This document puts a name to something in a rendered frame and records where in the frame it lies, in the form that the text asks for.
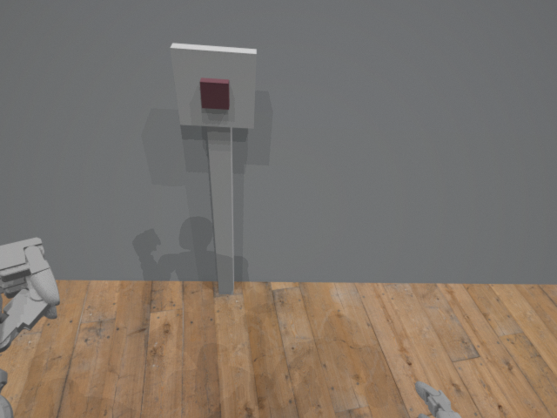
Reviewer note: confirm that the panel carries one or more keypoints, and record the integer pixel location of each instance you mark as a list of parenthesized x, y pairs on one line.
[(190, 63)]

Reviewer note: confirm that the left robot hand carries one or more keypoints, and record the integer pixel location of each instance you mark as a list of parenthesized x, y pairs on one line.
[(27, 278)]

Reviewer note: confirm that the right robot hand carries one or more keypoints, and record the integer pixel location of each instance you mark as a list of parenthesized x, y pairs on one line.
[(438, 404)]

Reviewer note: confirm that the button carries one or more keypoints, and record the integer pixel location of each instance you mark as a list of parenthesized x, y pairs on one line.
[(215, 93)]

